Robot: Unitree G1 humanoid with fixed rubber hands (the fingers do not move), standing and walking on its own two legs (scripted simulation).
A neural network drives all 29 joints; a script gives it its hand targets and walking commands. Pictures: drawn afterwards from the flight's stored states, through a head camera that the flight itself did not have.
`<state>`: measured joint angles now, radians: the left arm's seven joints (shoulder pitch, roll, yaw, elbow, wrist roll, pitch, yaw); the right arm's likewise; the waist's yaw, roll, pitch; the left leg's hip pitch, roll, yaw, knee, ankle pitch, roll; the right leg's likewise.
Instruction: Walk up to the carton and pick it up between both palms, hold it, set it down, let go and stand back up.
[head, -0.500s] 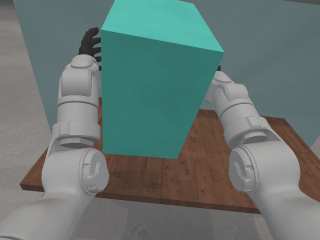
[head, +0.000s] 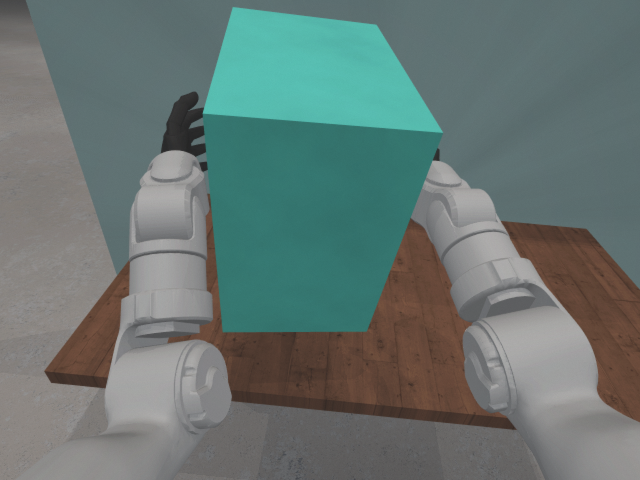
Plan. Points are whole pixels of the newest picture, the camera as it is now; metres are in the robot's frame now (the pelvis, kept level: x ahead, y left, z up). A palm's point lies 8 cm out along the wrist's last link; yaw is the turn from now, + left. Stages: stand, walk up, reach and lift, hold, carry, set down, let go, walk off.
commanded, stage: set down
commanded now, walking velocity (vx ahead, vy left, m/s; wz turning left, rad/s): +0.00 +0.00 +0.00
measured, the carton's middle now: (301, 174) +0.44 +0.03 +0.25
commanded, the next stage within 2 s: none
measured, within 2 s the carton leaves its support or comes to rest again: neither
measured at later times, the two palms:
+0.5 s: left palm (196, 185) +0.38 +0.15 +0.26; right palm (423, 200) +0.40 -0.13 +0.24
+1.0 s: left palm (206, 206) +0.40 +0.15 +0.22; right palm (412, 218) +0.43 -0.13 +0.19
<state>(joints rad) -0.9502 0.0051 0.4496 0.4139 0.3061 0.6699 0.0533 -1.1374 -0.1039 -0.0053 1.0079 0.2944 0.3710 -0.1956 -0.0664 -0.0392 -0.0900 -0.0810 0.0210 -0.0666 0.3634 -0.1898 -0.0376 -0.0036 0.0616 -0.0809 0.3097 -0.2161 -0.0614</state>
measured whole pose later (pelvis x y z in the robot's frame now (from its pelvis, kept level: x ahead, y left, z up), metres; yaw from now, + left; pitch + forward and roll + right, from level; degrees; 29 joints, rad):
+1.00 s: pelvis -0.01 -0.02 +0.00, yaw -2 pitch +1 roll +1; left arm -0.93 -0.08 0.44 0.54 0.31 0.48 0.15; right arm -1.09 -0.11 -0.21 1.18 0.04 0.12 -0.05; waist 0.05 -0.03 -0.06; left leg -0.19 0.04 -0.04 0.31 -0.14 -0.06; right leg -0.16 0.08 -0.06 0.34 -0.19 -0.09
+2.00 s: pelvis -0.01 -0.01 +0.00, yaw -4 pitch +12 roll +1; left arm -0.93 -0.19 0.56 0.65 0.34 0.30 0.20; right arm -1.10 -0.16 -0.39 1.26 -0.19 0.01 0.07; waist 0.15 0.01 -0.15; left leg -0.39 0.05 0.01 0.28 -0.10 -0.06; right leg -0.39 0.08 -0.02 0.33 -0.15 -0.08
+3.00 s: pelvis -0.01 +0.00 +0.00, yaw -5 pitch +16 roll +1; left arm -0.86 -0.26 0.58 0.65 0.38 0.19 0.22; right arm -1.10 -0.17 -0.50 1.30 -0.33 -0.07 0.13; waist 0.16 0.00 -0.17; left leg -0.47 0.04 0.02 0.29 -0.09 -0.04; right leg -0.47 0.07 0.00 0.34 -0.14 -0.07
